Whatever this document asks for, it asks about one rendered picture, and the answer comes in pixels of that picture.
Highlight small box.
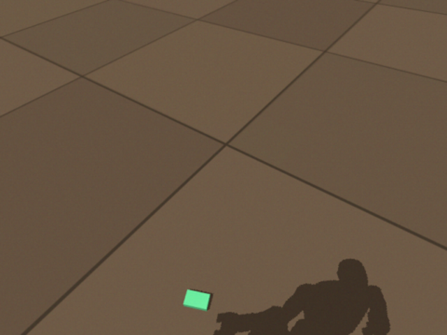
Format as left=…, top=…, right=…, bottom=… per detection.
left=183, top=290, right=210, bottom=311

